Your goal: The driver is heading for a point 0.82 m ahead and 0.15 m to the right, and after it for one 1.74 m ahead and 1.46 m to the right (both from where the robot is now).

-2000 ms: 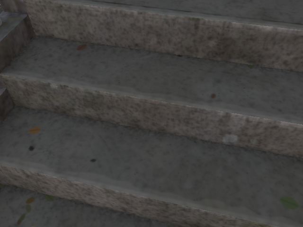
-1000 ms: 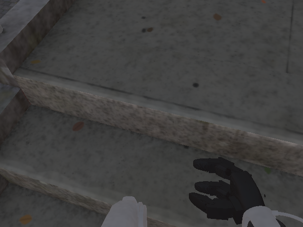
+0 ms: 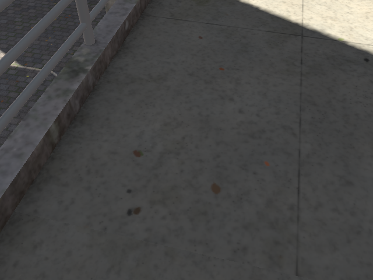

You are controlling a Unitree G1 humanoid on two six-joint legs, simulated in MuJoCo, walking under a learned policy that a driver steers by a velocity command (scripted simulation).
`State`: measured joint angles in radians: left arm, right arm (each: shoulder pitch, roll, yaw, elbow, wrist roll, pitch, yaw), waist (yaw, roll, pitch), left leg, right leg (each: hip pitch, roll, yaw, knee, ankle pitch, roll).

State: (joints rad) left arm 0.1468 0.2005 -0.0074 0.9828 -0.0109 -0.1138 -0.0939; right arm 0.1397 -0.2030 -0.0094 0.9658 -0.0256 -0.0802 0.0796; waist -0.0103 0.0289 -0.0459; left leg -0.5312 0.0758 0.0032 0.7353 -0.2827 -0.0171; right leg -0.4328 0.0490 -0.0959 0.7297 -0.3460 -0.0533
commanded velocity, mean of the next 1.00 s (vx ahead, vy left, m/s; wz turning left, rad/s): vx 0.11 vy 0.00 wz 0.00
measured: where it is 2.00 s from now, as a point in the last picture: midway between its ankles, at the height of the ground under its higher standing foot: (179, 228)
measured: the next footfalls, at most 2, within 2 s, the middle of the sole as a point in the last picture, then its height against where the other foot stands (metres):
right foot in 1.24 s outside the picture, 0.17 m higher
left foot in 1.80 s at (148, 202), level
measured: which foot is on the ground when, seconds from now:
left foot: down 0.00-1.00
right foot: down 0.00-0.84, up 0.86-1.00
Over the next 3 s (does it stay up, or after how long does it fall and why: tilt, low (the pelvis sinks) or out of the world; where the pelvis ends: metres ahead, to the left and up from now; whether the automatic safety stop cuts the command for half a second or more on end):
stays up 0.87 -0.02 0.20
